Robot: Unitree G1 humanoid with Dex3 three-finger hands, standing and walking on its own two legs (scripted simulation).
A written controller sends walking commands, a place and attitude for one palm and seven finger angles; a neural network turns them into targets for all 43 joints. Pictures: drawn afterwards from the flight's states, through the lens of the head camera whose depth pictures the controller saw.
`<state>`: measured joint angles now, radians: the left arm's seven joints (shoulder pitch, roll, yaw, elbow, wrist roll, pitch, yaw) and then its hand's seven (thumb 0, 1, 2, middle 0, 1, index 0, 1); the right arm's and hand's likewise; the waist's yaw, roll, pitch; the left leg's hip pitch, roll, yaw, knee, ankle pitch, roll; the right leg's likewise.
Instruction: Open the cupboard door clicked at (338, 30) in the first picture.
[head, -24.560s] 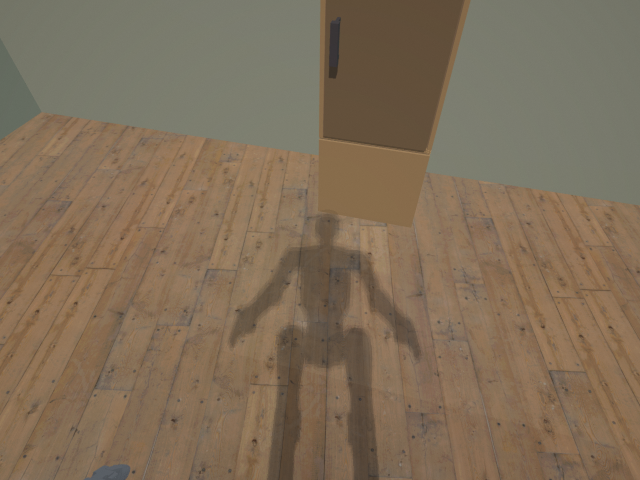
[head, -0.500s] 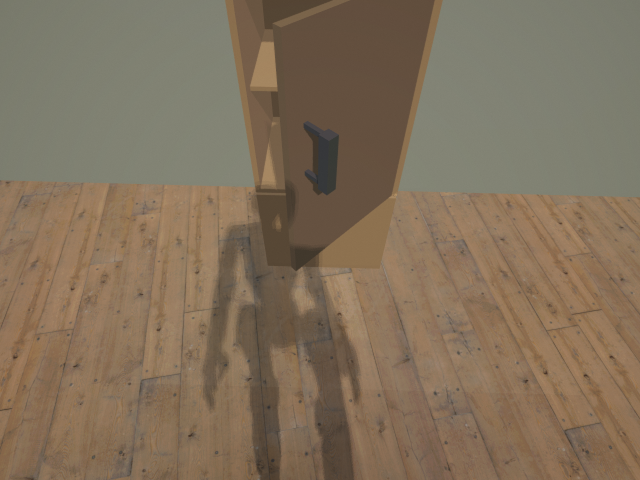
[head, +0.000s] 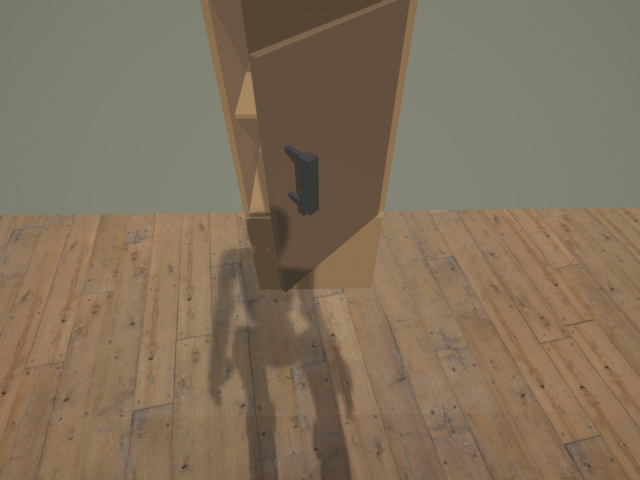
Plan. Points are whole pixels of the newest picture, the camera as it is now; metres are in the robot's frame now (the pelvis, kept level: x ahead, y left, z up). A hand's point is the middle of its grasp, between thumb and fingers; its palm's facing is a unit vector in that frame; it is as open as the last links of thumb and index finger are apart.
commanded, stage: let the arm hang, fingers relaxed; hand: left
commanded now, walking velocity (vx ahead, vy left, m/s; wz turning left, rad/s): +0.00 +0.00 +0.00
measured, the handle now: (300, 179) +0.63 +0.06 +0.01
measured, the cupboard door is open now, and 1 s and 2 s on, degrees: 46 46 46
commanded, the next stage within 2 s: look to check the result in 0.06 s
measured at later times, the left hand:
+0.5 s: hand out of the picture -0.01 +0.15 -0.17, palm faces +0.05 -0.98 -0.19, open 7.4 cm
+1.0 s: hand out of the picture +0.02 +0.16 -0.18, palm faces +0.01 -0.98 -0.19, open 7.4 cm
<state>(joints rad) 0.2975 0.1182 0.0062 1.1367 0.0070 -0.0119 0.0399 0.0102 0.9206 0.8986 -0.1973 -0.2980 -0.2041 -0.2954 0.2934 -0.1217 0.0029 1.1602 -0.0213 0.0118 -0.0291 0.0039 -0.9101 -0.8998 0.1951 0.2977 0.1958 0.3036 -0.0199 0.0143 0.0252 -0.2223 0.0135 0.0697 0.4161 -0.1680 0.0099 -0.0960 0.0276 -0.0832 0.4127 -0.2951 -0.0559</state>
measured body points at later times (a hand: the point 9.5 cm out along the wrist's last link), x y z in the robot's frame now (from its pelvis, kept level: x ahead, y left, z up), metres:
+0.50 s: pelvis +0.02 -0.01 +0.00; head +0.03 -0.02 +0.45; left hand -0.01 +0.20 -0.16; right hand +0.01 -0.23 -0.17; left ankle +0.04 +0.11 -0.74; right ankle -0.04 -0.08 -0.74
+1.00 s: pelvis +0.02 -0.01 -0.01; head +0.05 -0.01 +0.44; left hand +0.02 +0.21 -0.17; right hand +0.01 -0.24 -0.17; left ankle +0.04 +0.11 -0.74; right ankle -0.04 -0.08 -0.74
